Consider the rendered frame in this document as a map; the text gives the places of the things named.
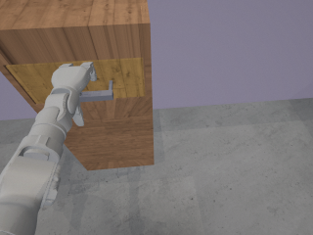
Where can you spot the left robot forearm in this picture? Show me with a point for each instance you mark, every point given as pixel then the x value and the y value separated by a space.
pixel 46 138

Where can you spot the handle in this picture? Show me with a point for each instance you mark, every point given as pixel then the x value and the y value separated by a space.
pixel 99 95

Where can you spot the robot left upper arm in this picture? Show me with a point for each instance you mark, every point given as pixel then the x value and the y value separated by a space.
pixel 29 185

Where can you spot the drawer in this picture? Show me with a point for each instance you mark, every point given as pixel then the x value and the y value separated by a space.
pixel 127 75

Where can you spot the left robot hand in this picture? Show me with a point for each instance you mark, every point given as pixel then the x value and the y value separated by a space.
pixel 76 77

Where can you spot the cabinet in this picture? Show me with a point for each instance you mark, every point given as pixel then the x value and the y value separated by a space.
pixel 116 133

